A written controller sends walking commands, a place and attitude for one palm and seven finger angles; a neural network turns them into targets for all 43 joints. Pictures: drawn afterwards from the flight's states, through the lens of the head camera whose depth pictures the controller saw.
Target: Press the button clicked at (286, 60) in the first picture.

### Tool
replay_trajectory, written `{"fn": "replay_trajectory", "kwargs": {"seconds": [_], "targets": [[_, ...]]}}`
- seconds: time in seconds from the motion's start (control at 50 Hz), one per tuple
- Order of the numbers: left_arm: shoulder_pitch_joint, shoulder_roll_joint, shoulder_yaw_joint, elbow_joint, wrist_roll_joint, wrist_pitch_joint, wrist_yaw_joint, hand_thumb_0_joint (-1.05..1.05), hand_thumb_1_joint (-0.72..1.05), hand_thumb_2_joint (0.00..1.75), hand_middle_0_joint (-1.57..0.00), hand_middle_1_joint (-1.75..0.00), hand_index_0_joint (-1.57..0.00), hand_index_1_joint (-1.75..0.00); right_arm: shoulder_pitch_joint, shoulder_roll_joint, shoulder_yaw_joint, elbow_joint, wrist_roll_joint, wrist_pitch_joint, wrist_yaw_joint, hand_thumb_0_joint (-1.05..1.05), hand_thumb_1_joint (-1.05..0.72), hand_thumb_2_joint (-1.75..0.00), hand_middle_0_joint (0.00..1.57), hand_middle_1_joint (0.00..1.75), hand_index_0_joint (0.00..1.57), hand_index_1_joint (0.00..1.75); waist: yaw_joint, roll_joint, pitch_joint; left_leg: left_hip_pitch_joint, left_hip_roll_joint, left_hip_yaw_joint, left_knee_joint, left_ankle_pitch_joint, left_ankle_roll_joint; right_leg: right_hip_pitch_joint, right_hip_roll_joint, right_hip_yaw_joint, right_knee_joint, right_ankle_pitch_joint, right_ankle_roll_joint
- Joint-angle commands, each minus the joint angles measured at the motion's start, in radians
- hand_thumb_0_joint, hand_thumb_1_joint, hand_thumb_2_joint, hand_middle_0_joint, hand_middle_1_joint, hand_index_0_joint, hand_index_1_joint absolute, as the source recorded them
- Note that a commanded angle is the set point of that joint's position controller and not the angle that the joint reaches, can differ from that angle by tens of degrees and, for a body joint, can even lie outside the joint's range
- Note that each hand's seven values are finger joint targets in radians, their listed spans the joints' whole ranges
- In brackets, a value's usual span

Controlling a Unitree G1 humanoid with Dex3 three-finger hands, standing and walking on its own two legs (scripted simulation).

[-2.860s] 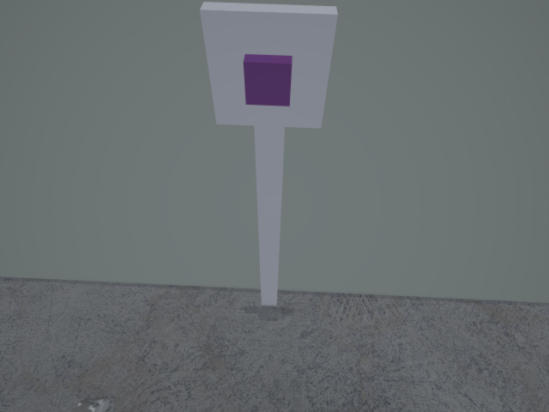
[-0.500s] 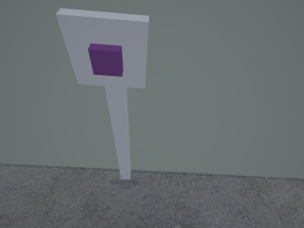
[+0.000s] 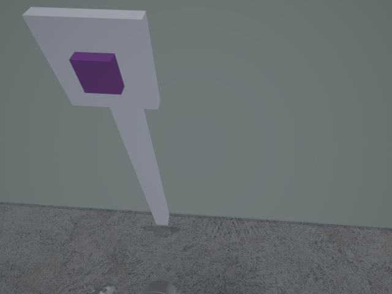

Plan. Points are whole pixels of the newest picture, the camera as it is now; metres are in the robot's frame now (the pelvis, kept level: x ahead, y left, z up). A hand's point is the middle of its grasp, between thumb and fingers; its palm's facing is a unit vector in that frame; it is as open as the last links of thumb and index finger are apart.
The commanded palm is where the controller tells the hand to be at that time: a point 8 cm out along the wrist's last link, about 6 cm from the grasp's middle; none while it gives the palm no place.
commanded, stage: come to a stop and stand still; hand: left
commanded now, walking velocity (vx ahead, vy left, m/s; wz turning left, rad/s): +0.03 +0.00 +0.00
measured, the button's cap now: (99, 72) +0.45 +0.22 +0.20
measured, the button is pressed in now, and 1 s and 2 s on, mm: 0 0 0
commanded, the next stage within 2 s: look again from close up in 0.86 s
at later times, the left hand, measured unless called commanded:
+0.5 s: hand out of the picture -0.04 +0.24 -0.17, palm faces +0.01 -0.98 -0.19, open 7.4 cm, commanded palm none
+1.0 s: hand out of the picture -0.08 +0.22 -0.17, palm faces -0.02 -0.99 -0.15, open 7.3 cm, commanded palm none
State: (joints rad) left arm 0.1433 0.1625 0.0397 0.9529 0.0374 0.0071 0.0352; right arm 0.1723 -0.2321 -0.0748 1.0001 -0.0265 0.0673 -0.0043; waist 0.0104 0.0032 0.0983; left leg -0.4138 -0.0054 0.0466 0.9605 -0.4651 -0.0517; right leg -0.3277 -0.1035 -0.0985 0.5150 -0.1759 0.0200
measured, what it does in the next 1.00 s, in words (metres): steps on the spot: left foot, then right foot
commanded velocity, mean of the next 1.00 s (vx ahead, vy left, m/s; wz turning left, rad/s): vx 0.00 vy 0.00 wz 0.00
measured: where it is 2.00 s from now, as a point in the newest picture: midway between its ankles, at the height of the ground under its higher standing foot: outside the picture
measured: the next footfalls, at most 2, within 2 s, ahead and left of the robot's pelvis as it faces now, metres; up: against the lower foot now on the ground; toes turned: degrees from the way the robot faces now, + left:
left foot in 0.10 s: +0.03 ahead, +0.13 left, +0.00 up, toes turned +3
right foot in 0.46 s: -0.02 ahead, -0.06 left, +0.00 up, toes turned -4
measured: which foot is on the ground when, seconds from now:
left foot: up 0.00-0.08, down 0.10-1.00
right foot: down 0.00-0.12, up 0.14-0.44, down 0.46-1.00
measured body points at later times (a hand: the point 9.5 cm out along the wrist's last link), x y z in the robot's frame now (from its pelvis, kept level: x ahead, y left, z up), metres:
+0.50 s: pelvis -0.03 +0.07 +0.01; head -0.02 +0.07 +0.45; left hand -0.04 +0.29 -0.16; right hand -0.01 -0.16 -0.15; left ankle -0.01 +0.13 -0.73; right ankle -0.06 -0.06 -0.74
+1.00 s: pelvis -0.05 +0.07 +0.01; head -0.04 +0.07 +0.46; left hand -0.08 +0.27 -0.16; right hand -0.10 -0.14 -0.15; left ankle -0.01 +0.13 -0.73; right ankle -0.06 -0.06 -0.73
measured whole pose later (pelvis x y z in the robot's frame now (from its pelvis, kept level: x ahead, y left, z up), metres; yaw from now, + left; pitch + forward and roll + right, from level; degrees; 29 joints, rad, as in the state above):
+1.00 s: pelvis -0.05 +0.07 +0.01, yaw -1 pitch -1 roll -1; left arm 0.34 0.10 -0.01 1.15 0.03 -0.01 0.05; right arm 0.34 -0.11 -0.01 1.16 -0.02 0.00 -0.02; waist -0.02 0.00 0.03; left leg -0.24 -0.04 0.12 0.41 -0.16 0.08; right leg -0.18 -0.02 -0.05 0.43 -0.23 0.01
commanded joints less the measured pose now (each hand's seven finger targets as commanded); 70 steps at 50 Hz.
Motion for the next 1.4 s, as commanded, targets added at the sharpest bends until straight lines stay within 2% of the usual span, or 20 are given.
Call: {"fn": "replay_trajectory", "kwargs": {"seconds": [0.0, 0.04, 0.06, 0.08, 0.1, 0.12, 0.14, 0.18, 0.22, 0.32, 0.4, 0.44, 0.48, 0.68, 0.92, 0.94, 0.96, 1.02, 1.12, 1.38], "targets": [[0.065, 0.247, 0.069, -0.037, 0.005, 0.006, 0.014, 0.0, 0.9, 0.9, -0.2, -0.3, -0.2, -0.3, 0.071, -0.024, -0.005, -0.069, 0.011, -0.03, 0.005, 0.0, -0.9, -0.9, 0.2, 0.3, 0.2, 0.3, 0.014, -0.201, -0.166, 0.085, 0.03, -0.01, -0.21, 0.008, 0.013, 0.106, -0.249, 0.25, -0.176, 0.161, -0.177], [0.036, 0.239, 0.068, -0.036, -0.003, 0.017, 0.008, 0.0, 0.9, 0.9, -0.2, -0.3, -0.2, -0.3, 0.158, -0.017, -0.002, -0.041, 0.012, -0.04, 0.001, 0.0, -0.9, -0.9, 0.2, 0.3, 0.2, 0.3, -0.032, -0.198, -0.161, 0.255, 0.009, 0.039, -0.429, 0.156, 0.02, 0.0, -0.193, 0.21, -0.145, 0.004, -0.12], [0.039, 0.205, 0.059, -0.038, -0.012, 0.026, 0.004, 0.0, 0.9, 0.9, -0.2, -0.3, -0.2, -0.3, 0.187, -0.039, -0.003, -0.032, 0.011, -0.048, -0.001, 0.0, -0.9, -0.9, 0.2, 0.3, 0.2, 0.3, -0.044, -0.106, -0.152, 0.344, 0.031, 0.02, -0.542, 0.198, 0.028, -0.078, -0.132, 0.171, -0.084, -0.104, -0.08], [0.051, 0.139, 0.048, -0.054, -0.018, 0.036, -0.001, 0.0, 0.9, 0.9, -0.2, -0.3, -0.2, -0.3, 0.185, -0.109, -0.016, -0.045, 0.002, -0.055, -0.003, 0.0, -0.9, -0.9, 0.2, 0.3, 0.2, 0.3, -0.047, 0.147, -0.119, 0.319, 0.206, -0.213, -0.673, 0.132, 0.086, -0.189, -0.015, 0.071, 0.077, -0.264, -0.02], [0.026, 0.095, 0.04, -0.069, -0.017, 0.041, -0.003, 0.0, 0.9, 0.9, -0.2, -0.3, -0.2, -0.3, 0.136, -0.174, -0.024, -0.082, -0.004, -0.049, -0.008, 0.0, -0.9, -0.9, 0.2, 0.3, 0.2, 0.3, -0.051, 0.303, -0.043, 0.129, 0.351, -0.367, -0.794, 0.083, 0.17, -0.189, 0.07, 0.025, 0.252, -0.372, 0.016], [0.024, 0.111, 0.037, -0.053, -0.007, 0.048, 0.003, 0.0, 0.9, 0.9, -0.2, -0.3, -0.2, -0.3, 0.076, -0.152, -0.018, -0.089, -0.005, -0.052, -0.015, 0.0, -0.9, -0.9, 0.2, 0.3, 0.2, 0.3, -0.036, 0.28, -0.033, 0.042, 0.358, -0.371, -0.817, 0.033, 0.2, -0.15, 0.05, 0.122, 0.379, -0.357, 0.003], [0.047, 0.118, 0.044, -0.023, -0.002, 0.05, -0.004, 0.0, 0.9, 0.9, -0.2, -0.3, -0.2, -0.3, 0.022, -0.119, -0.006, -0.094, -0.006, -0.052, -0.025, 0.0, -0.9, -0.9, 0.2, 0.3, 0.2, 0.3, -0.01, 0.189, -0.017, 0.031, 0.292, -0.292, -0.811, 0.015, 0.188, -0.14, 0.058, 0.146, 0.47, -0.275, -0.002], [0.139, 0.107, 0.041, 0.032, -0.003, 0.044, -0.012, 0.0, 0.9, 0.9, -0.2, -0.3, -0.2, -0.3, -0.022, -0.081, 0.013, -0.095, 0.0, -0.062, -0.031, 0.0, -0.9, -0.9, 0.2, 0.3, 0.2, 0.3, 0.026, 0.118, -0.033, 0.098, 0.221, -0.179, -0.774, 0.131, 0.175, -0.147, 0.063, 0.134, 0.542, -0.196, 0.008], [0.169, 0.097, 0.03, 0.057, -0.007, 0.034, -0.012, 0.0, 0.9, 0.9, -0.2, -0.3, -0.2, -0.3, 0.001, -0.058, 0.017, -0.071, 0.01, -0.072, -0.034, 0.0, -0.9, -0.9, 0.2, 0.3, 0.2, 0.3, 0.022, 0.088, -0.073, 0.213, 0.211, -0.137, -0.742, 0.314, 0.197, -0.139, 0.051, 0.116, 0.472, -0.191, 0.017], [0.129, 0.065, -0.001, 0.071, -0.011, 0.022, -0.003, 0.0, 0.9, 0.9, -0.2, -0.3, -0.2, -0.3, 0.114, -0.055, 0.014, 0.005, 0.006, -0.079, -0.043, 0.0, -0.9, -0.9, 0.2, 0.3, 0.2, 0.3, -0.028, 0.08, -0.092, 0.352, 0.261, -0.189, -0.702, 0.547, 0.236, -0.037, 0.038, 0.08, 0.157, -0.27, 0.017], [0.222, 0.055, -0.01, 0.133, -0.017, 0.009, 0.008, 0.0, 0.9, 0.9, -0.2, -0.3, -0.2, -0.3, 0.117, -0.042, 0.024, 0.042, 0.016, -0.083, -0.04, 0.0, -0.9, -0.9, 0.2, 0.3, 0.2, 0.3, 0.009, 0.039, -0.104, 0.281, 0.213, -0.162, -0.659, 0.484, 0.171, 0.151, 0.029, 0.079, -0.13, -0.059, 0.002], [0.225, 0.076, -0.017, 0.153, -0.019, -0.009, 0.014, 0.0, 0.9, 0.9, -0.2, -0.3, -0.2, -0.3, 0.122, -0.002, 0.035, 0.056, 0.026, -0.088, -0.032, 0.0, -0.9, -0.9, 0.2, 0.3, 0.2, 0.3, -0.007, -0.024, -0.085, 0.221, 0.141, -0.113, -0.643, 0.386, 0.099, 0.198, -0.048, 0.168, -0.193, 0.069, -0.035], [0.194, 0.074, -0.021, 0.159, -0.023, -0.017, 0.011, 0.0, 0.9, 0.9, -0.2, -0.3, -0.2, -0.3, 0.129, -0.003, 0.039, 0.083, 0.019, -0.08, -0.029, 0.0, -0.9, -0.9, 0.2, 0.3, 0.2, 0.3, -0.023, -0.118, -0.052, 0.265, 0.116, -0.091, -0.65, 0.336, 0.081, 0.117, -0.045, 0.185, -0.192, 0.022, -0.05], [0.235, 0.03, -0.027, 0.176, -0.022, -0.005, 0.013, 0.0, 0.9, 0.9, -0.2, -0.3, -0.2, -0.3, 0.187, 0.01, 0.048, 0.148, 0.013, -0.077, -0.03, 0.0, -0.9, -0.9, 0.2, 0.3, 0.2, 0.3, -0.006, 0.016, 0.027, 0.163, 0.14, -0.15, -0.773, 0.063, 0.093, 0.102, 0.005, 0.129, -0.169, -0.093, -0.035], [0.272, 0.004, -0.03, 0.192, -0.019, -0.014, 0.016, 0.0, 0.9, 0.9, -0.2, -0.3, -0.2, -0.3, 0.223, 0.03, 0.041, 0.16, 0.014, -0.081, -0.033, 0.0, -0.9, -0.9, 0.2, 0.3, 0.2, 0.3, -0.012, -0.006, -0.01, 0.191, 0.143, -0.147, -0.756, 0.097, 0.096, 0.099, 0.006, 0.125, -0.171, -0.067, -0.037], [0.276, 0.046, -0.05, 0.187, 0.001, -0.035, 0.044, 0.0, 0.9, 0.9, -0.2, -0.3, -0.2, -0.3, 0.127, -0.029, 0.06, 0.065, 0.017, -0.093, -0.017, 0.0, -0.9, -0.9, 0.2, 0.3, 0.2, 0.3, 0.005, 0.008, 0.06, 0.099, 0.13, -0.075, -0.572, 0.282, 0.068, 0.062, -0.009, 0.112, -0.141, -0.028, -0.054], [0.263, 0.077, -0.033, 0.141, -0.012, -0.036, 0.034, 0.0, 0.9, 0.9, -0.2, -0.3, -0.2, -0.3, 0.176, 0.007, 0.058, 0.046, 0.009, -0.084, -0.009, 0.0, -0.9, -0.9, 0.2, 0.3, 0.2, 0.3, -0.026, 0.036, -0.017, 0.124, 0.091, -0.092, -0.581, 0.077, 0.068, 0.042, -0.012, 0.136, -0.141, -0.263, -0.073], [0.284, 0.056, -0.033, 0.114, -0.013, -0.038, 0.017, 0.0, 0.9, 0.9, -0.2, -0.3, -0.2, -0.3, 0.193, -0.005, 0.055, 0.017, 0.003, -0.084, -0.007, 0.0, -0.9, -0.9, 0.2, 0.3, 0.2, 0.3, -0.022, 0.151, -0.097, 0.095, 0.112, -0.156, -0.634, -0.008, 0.108, 0.06, 0.039, 0.094, -0.037, -0.225, -0.079], [0.265, 0.025, -0.05, 0.115, -0.014, -0.046, 0.01, 0.0, 0.9, 0.9, -0.2, -0.3, -0.2, -0.3, 0.184, -0.008, 0.058, 0.009, 0.011, -0.093, -0.009, 0.0, -0.9, -0.9, 0.2, 0.3, 0.2, 0.3, -0.021, -0.059, -0.006, 0.09, 0.118, -0.149, -0.644, 0.08, 0.123, 0.035, 0.027, 0.131, -0.084, -0.154, -0.076], [0.244, 0.075, -0.048, 0.114, -0.022, -0.043, 0.009, 0.0, 0.9, 0.9, -0.2, -0.3, -0.2, -0.3, 0.14, -0.033, 0.073, 0.054, 0.013, -0.107, -0.016, 0.0, -0.9, -0.9, 0.2, 0.3, 0.2, 0.3, -0.014, -0.017, -0.032, 0.219, 0.115, -0.082, -0.617, 0.323, 0.11, 0.076, 0.004, 0.161, -0.128, -0.003, -0.062]]}}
